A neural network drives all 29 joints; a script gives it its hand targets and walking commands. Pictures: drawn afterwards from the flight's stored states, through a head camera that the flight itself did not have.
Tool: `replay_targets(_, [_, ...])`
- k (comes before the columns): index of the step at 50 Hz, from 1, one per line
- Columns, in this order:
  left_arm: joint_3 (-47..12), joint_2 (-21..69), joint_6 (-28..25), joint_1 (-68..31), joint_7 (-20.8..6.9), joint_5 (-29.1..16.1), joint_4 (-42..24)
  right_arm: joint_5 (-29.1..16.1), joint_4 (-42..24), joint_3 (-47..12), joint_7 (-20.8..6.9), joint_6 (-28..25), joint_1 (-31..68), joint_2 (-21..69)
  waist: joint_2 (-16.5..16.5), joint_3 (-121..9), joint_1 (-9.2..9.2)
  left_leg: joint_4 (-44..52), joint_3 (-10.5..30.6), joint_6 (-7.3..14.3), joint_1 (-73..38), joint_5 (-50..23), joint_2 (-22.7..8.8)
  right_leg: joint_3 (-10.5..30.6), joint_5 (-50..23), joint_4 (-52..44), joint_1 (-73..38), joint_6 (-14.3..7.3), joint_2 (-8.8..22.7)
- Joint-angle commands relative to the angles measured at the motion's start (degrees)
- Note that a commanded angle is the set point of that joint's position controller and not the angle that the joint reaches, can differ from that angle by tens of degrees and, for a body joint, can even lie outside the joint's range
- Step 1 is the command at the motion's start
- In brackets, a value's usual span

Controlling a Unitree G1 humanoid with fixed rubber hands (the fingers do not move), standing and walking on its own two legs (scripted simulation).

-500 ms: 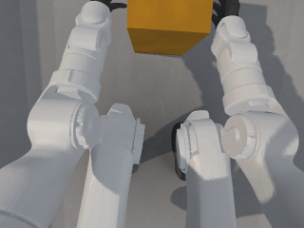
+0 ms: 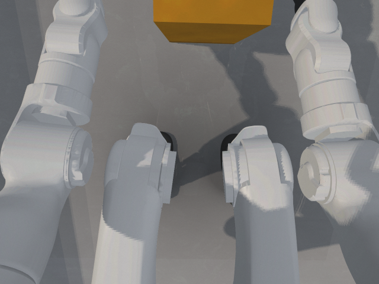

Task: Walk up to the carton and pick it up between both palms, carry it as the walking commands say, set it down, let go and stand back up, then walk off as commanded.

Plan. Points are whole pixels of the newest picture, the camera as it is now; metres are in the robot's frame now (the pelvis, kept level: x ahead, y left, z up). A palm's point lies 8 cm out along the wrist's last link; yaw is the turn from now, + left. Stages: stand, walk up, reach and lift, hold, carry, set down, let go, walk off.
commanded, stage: set down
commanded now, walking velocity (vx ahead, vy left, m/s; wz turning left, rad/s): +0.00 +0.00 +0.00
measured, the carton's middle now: out of the picture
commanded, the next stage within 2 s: let go in 1.22 s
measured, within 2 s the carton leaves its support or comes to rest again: neither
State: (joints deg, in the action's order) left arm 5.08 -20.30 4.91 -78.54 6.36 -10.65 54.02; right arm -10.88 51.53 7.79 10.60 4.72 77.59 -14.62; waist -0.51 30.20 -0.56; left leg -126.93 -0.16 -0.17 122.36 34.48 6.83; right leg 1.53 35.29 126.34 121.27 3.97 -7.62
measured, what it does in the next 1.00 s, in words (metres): rises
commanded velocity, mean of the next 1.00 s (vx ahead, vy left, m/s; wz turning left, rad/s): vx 0.00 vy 0.00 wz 0.00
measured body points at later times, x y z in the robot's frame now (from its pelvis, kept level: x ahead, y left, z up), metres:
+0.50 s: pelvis -0.01 +0.01 +0.11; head +0.35 +0.02 +0.36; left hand +0.55 +0.17 -0.04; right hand +0.54 -0.15 -0.04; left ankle +0.11 +0.10 -0.34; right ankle +0.11 -0.12 -0.34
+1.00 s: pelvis +0.00 +0.00 +0.24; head +0.35 +0.01 +0.51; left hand +0.55 +0.18 +0.11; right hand +0.54 -0.15 +0.11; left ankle +0.11 +0.10 -0.34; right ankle +0.11 -0.12 -0.34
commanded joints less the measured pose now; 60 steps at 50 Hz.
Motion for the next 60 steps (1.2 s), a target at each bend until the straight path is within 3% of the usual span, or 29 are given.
replay_targets(1, [3.0, -8.5, 0.4, -18.1, 2.2, 1.8, -22.3, -2.2, -20.8, -1.5, 0.5, 1.6, 14.4, -1.8, -0.6, -116.4, 2.58, 13.4, -2.0, -0.3, -53.2, -29.8, -1.8, -4.5, -28.3, -11.4, -44.9, -1.1, 1.8])
replay_targets(3, [3.5, -8.9, 2.2, -19.3, 2.3, 1.9, -20.0, -1.4, -24.2, -1.1, 0.9, 3.1, 18.8, -4.3, 0.7, -113.1, 1.73, 14.3, -1.8, 0.5, -52.2, -26.7, -1.5, -4.8, -25.3, -13.4, -43.6, -1.2, 2.0])
replay_targets(5, [3.2, -6.9, 4.8, -17.5, 2.1, 4.0, -15.9, 2.7, -16.6, 3.8, 1.5, 4.7, 14.5, -7.4, -4.0, -108.4, -0.89, 17.3, -1.0, -0.5, -50.8, -21.5, -1.7, -6.2, -20.3, -13.9, -38.7, -1.7, 1.9])
replay_targets(6, [4.4, -8.4, 4.7, -16.6, 2.4, 3.7, -19.7, 2.8, -24.4, 4.5, 2.1, 4.5, 15.0, -7.0, -0.6, -112.3, -1.59, 16.8, -0.9, 0.0, -52.7, -24.7, -1.5, -6.4, -22.6, -14.8, -41.1, -1.3, 1.6])
replay_targets(8, [4.1, -9.0, 5.0, -17.0, 3.3, 5.9, -22.1, 2.6, -24.2, 5.4, 1.8, 5.1, 13.7, -4.6, -5.4, -112.9, 0.14, 18.9, -0.4, -0.2, -57.8, -27.7, -1.3, -6.3, -23.1, -15.3, -39.2, -1.6, 1.6])
replay_targets(12, [4.8, -5.1, 5.8, -15.7, 1.6, 5.6, -11.3, 4.5, -13.7, 5.7, 1.1, 6.1, 13.4, -3.4, -2.7, -95.7, -1.24, 23.3, -1.0, -0.2, -45.9, -15.0, -2.1, -5.3, -12.6, -21.5, -34.8, -2.0, 2.8])
replay_targets(14, [5.3, -4.3, 4.8, -17.7, 1.8, 4.4, -20.7, 4.6, -21.5, 4.9, 1.3, 5.2, 14.3, -3.0, 0.9, -109.8, -0.95, 23.0, -1.6, -0.7, -51.8, -25.1, -1.0, -5.4, -22.3, -21.7, -43.4, -1.6, 1.5])
replay_targets(16, [1.7, -3.0, 5.4, -19.9, 1.9, 2.9, -27.3, 6.1, -23.4, 8.3, 2.0, 5.0, 12.6, -5.8, -3.4, -118.0, -6.64, 25.9, -0.2, -1.6, -58.9, -27.4, -0.9, -6.6, -26.6, -23.7, -47.3, -2.2, 0.9])
replay_targets(17, [2.4, -4.2, 6.2, -16.9, 1.4, 4.4, -17.2, 4.5, -19.2, 5.3, 1.6, 6.2, 12.0, -2.3, -3.0, -111.2, -2.58, 27.0, -0.6, -0.9, -55.9, -23.9, -1.2, -6.5, -22.6, -24.7, -44.6, -2.0, 1.2])
replay_targets(18, [0.7, -1.9, 6.9, -19.7, 0.7, 2.7, -16.5, 3.4, -17.7, 3.5, 1.1, 6.8, 13.9, -2.3, -4.0, -108.0, -3.66, 27.7, -0.5, -0.7, -56.6, -20.0, -1.4, -6.3, -17.4, -26.4, -41.1, -2.3, 1.6])
replay_targets(19, [2.8, -3.7, 7.7, -18.2, 1.0, 5.0, -16.0, 3.3, -17.4, 3.7, 0.8, 7.6, 14.1, -2.1, -6.1, -107.4, 0.05, 29.9, 0.1, -0.5, -57.9, -17.6, -1.6, -5.5, -14.1, -27.7, -41.0, -2.6, 2.0])
replay_targets(21, [1.8, -4.2, 7.8, -24.0, 2.6, 3.4, -32.6, 3.6, -29.2, 6.4, 1.4, 7.1, 17.1, -5.7, -5.9, -124.3, -4.01, 29.7, 0.9, -1.6, -68.6, -27.3, -1.0, -7.0, -23.6, -27.5, -47.9, -2.9, 0.5])
replay_targets(23, [0.9, -2.3, 9.9, -17.1, 1.8, 3.2, -14.6, 3.1, -19.2, 5.4, 0.6, 9.0, 12.7, -4.2, -6.2, -111.0, -4.51, 33.7, 1.6, -1.1, -66.8, -18.6, -1.8, -8.2, -14.5, -30.6, -41.6, -2.7, 1.1])
replay_targets(25, [3.3, -4.1, 9.2, -16.7, 1.5, 4.5, -21.4, 5.9, -23.2, 7.7, 0.7, 8.5, 11.8, -4.3, -3.6, -113.3, -5.08, 34.5, 0.3, -0.7, -64.3, -21.4, -1.1, -6.8, -18.3, -33.0, -47.7, -2.4, 0.8])
replay_targets(27, [5.6, -6.6, 8.5, -19.3, 2.2, 5.0, -28.3, 3.0, -33.2, 4.7, 0.9, 8.6, 16.3, -4.4, -2.6, -127.6, -0.94, 33.8, -0.9, -0.7, -71.0, -30.1, -0.1, -6.6, -25.6, -32.8, -55.8, -2.3, 0.1])
replay_targets(29, [5.9, -8.4, 10.5, -16.3, 2.7, 7.1, -25.4, 3.6, -27.0, 6.0, 1.0, 10.6, 11.7, -6.7, -5.0, -122.7, -0.09, 36.8, 0.5, -0.3, -74.7, -29.6, -0.5, -7.3, -23.1, -34.6, -51.7, -2.5, 0.3])
replay_targets(32, [4.7, -6.4, 11.2, -18.9, 1.3, 3.8, -27.4, 4.2, -30.1, 4.6, 1.0, 11.4, 15.2, -5.8, -1.6, -120.1, -2.86, 39.3, -0.1, 0.1, -71.2, -25.4, -0.9, -6.0, -20.6, -39.0, -56.7, -2.7, 1.1])
replay_targets(34, [5.5, -5.4, 11.4, -15.8, 0.9, 4.3, -24.0, 2.9, -31.9, 3.8, 1.1, 11.6, 15.8, -4.1, -0.3, -120.3, -0.7, 41.0, -0.7, -0.1, -70.7, -26.2, -0.8, -6.1, -22.5, -39.9, -59.7, -2.1, 1.2])
replay_targets(35, [5.2, -7.5, 11.2, -19.9, 0.9, 4.0, -31.6, 0.8, -36.8, 1.6, 1.2, 12.0, 15.9, -2.4, -2.3, -125.9, 0.13, 42.0, -1.1, 0.5, -76.0, -28.6, -0.5, -5.3, -24.9, -42.2, -63.0, -2.1, 0.9])
replay_targets(37, [3.7, -5.9, 11.9, -17.5, 0.3, 4.5, -28.8, 4.1, -25.3, 5.2, 1.1, 12.9, 7.5, -5.0, -5.0, -123.9, -4.6, 44.4, 0.5, -0.8, -78.7, -30.5, -1.0, -6.1, -27.4, -44.2, -62.9, -2.9, 1.0])
replay_targets(41, [3.5, -6.7, 11.8, -17.1, -0.1, 4.5, -30.1, 2.4, -35.1, 4.7, 1.0, 12.2, 12.0, -3.7, -5.5, -124.9, -3.05, 47.7, 1.0, -0.4, -87.4, -36.0, -1.5, -6.0, -27.5, -48.6, -62.6, -2.7, 0.4])
replay_targets(48, [6.6, -6.5, 10.5, -9.8, -1.1, 7.8, -22.9, 5.1, -28.8, 5.8, 0.5, 11.0, 5.2, -1.6, -2.7, -119.9, -0.75, 56.1, 0.6, -0.6, -86.4, -36.2, -1.3, -4.3, -32.9, -57.1, -75.6, -2.1, 1.2])
replay_targets(50, [4.9, -4.7, 10.4, -13.7, -1.5, 6.7, -21.7, 6.9, -24.4, 7.8, 0.1, 10.8, 7.6, -3.7, -3.2, -113.5, -4.11, 59.1, 0.9, -0.9, -85.0, -32.6, -1.6, -5.0, -29.0, -59.4, -72.0, -2.1, 1.2])
replay_targets(52, [4.7, -4.4, 8.7, -12.8, -2.0, 7.0, -25.4, 5.3, -31.4, 3.3, 0.0, 9.2, 8.4, 1.4, -1.2, -118.4, -0.46, 59.7, 1.7, -0.2, -89.7, -39.4, -1.4, -4.1, -35.1, -60.6, -77.0, -1.9, 0.9])
replay_targets(54, [4.4, -3.0, 8.8, -14.1, -1.8, 7.2, -22.7, 6.9, -25.3, 6.1, -0.1, 8.9, 7.5, -0.9, -3.4, -111.2, -3.38, 63.5, 1.6, -1.0, -89.6, -35.5, -2.0, -4.5, -31.3, -63.6, -75.4, -2.1, 1.1])
replay_targets(55, [7.0, -5.5, 8.2, -15.7, -2.0, 9.3, -23.2, 6.6, -28.0, 5.5, -0.2, 8.8, 10.2, 0.2, -3.7, -112.6, 0.13, 63.5, 1.4, -1.1, -91.5, -35.0, -1.5, -3.9, -30.1, -63.9, -76.1, -1.8, 1.0])
replay_targets(56, [6.3, -4.6, 8.3, -14.4, -1.7, 8.1, -23.9, 7.3, -27.3, 6.2, 0.1, 8.2, 7.5, -1.5, -2.1, -116.8, -2.5, 64.4, 2.1, -1.1, -93.7, -37.4, -1.8, -4.4, -33.3, -65.5, -80.2, -2.0, 1.0])
replay_targets(58, [7.5, -0.4, 8.2, -9.8, -2.5, 10.2, -6.5, 10.5, -12.6, 7.8, -1.3, 7.8, 5.4, -1.4, -0.9, -94.2, -3.24, 66.2, 1.9, -1.1, -81.4, -25.4, -3.1, -4.0, -22.0, -67.9, -71.5, -2.0, 2.8])
replay_targets(60, [12.3, -5.1, 5.5, -9.9, -3.1, 12.5, -10.1, 12.3, -17.2, 10.3, -0.8, 5.9, 6.7, 0.9, 1.1, -95.5, -1.5, 67.2, 1.2, -1.0, -78.6, -28.9, -2.2, -3.3, -27.3, -68.0, -75.2, -0.8, 2.4])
